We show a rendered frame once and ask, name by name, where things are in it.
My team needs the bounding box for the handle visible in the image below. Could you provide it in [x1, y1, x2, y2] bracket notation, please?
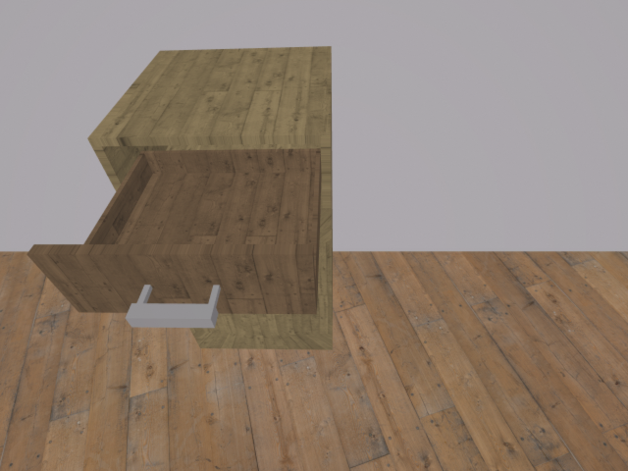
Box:
[126, 285, 221, 328]

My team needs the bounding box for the drawer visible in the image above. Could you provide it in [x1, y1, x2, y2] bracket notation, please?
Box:
[27, 148, 322, 314]

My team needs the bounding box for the cabinet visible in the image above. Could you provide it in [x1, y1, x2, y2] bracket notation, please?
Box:
[88, 46, 333, 350]

